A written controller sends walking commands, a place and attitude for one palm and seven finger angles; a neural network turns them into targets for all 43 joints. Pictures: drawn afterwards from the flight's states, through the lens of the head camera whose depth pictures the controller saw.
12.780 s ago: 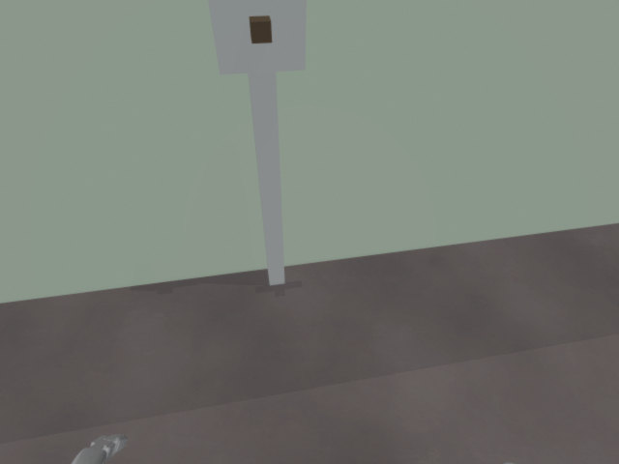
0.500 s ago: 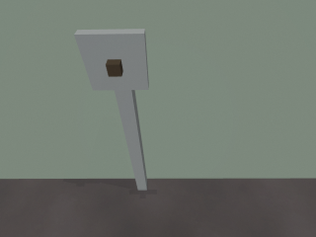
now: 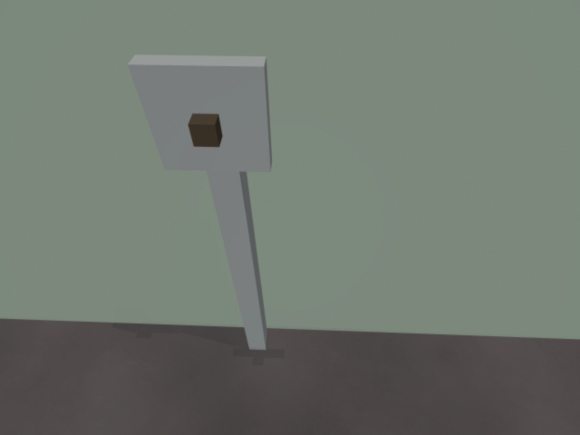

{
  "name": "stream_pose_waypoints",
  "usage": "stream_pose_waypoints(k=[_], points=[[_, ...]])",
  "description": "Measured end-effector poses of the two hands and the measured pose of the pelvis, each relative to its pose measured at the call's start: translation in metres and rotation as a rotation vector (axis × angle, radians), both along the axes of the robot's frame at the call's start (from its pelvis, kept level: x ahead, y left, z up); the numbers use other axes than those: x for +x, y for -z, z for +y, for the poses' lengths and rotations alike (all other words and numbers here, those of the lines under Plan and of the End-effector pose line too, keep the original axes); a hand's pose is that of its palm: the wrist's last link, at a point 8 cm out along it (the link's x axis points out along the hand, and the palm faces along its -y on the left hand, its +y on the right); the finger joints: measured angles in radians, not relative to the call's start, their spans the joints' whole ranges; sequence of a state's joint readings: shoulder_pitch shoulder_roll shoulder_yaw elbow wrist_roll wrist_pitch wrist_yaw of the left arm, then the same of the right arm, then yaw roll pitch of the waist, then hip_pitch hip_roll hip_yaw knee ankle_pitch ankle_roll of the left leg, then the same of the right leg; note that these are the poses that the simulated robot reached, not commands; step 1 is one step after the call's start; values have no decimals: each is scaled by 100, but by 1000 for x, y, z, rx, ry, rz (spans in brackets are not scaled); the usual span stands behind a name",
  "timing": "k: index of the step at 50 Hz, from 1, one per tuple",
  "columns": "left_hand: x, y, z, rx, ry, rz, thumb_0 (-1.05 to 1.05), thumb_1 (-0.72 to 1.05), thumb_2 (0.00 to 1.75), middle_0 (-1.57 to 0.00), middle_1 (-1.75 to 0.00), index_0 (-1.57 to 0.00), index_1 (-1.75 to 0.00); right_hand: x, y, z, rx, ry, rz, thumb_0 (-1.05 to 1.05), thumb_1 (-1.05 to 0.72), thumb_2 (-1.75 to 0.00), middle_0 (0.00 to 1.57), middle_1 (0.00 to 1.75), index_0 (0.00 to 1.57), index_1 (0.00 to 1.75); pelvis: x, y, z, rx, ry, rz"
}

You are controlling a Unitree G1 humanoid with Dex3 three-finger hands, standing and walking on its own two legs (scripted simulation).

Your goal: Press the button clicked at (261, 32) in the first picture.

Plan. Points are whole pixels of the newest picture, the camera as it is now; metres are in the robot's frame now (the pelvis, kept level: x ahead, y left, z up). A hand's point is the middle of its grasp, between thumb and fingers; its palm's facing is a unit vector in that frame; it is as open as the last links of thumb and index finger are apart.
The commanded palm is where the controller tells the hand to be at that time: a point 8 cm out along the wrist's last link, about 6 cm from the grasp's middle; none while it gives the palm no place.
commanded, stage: look again from close up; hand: left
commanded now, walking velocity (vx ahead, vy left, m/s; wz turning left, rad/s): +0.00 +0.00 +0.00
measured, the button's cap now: (206, 129) +0.49 +0.16 +0.18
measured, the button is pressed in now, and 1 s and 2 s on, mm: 0 0 0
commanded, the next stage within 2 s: raise the hand and make a fist in 0.16 s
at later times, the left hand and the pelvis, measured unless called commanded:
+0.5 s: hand (192, 335) +0.24 +0.15 +0.02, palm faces +0.21 -0.98 -0.07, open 6.6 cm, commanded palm +0.13 +0.20 -0.04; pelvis +0.02 -0.03 -0.02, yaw +3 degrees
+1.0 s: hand (192, 372) +0.19 +0.14 +0.02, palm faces -0.12 -0.99 -0.04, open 3.4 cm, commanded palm +0.15 +0.22 +0.04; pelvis -0.01 -0.04 -0.05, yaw +4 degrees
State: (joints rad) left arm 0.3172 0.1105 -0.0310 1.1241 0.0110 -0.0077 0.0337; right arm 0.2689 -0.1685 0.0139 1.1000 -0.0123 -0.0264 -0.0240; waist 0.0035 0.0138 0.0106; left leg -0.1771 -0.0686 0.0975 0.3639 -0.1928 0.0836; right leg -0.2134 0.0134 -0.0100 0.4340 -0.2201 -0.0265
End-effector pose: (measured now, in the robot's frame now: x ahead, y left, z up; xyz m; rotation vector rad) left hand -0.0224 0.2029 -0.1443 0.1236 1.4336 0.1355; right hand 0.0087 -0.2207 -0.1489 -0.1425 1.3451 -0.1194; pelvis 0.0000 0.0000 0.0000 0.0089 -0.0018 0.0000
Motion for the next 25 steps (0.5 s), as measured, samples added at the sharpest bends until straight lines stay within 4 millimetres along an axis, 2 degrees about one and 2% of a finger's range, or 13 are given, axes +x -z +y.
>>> stream_pose_waypoints(k=[6,14,15,18,20,23,25], points=[[13,2,-7,-2,6,-1,2,92,90,-20,-29,-20,-30,9,-2,-9,-10,2,3,1,-92,-90,20,30,20,30,11,0,-8,0,2,0],[33,1,-8,25,16,-28,2,92,90,-20,-29,-20,-30,12,-1,-15,-3,9,29,1,-92,-90,20,30,20,30,22,0,-18,-5,0,2],[42,-4,-3,41,-33,-69,3,94,90,-20,-30,-21,-30,15,-2,-17,-8,17,5,1,-92,-90,20,30,20,30,22,1,-19,-6,-3,3],[105,-52,17,139,-94,-458,5,97,90,-22,-31,-22,-32,39,-10,-30,-46,3,-184,2,-92,-90,20,30,20,30,25,4,-22,6,-19,6],[150,-93,20,166,-110,-714,5,97,90,-24,-33,-24,-34,63,-13,-38,-54,-8,-307,2,-92,-90,20,30,20,30,26,6,-22,6,-43,9],[210,-151,9,135,-59,-1084,4,95,90,-28,-39,-28,-39,107,-22,-50,-66,-37,-491,2,-92,-90,20,30,20,30,24,12,-22,1,-60,37],[232,-173,-3,61,-11,-1281,3,94,90,-32,-43,-32,-43,136,-32,-57,-75,-47,-601,2,-92,-90,20,30,20,30,23,18,-26,5,-49,74]])
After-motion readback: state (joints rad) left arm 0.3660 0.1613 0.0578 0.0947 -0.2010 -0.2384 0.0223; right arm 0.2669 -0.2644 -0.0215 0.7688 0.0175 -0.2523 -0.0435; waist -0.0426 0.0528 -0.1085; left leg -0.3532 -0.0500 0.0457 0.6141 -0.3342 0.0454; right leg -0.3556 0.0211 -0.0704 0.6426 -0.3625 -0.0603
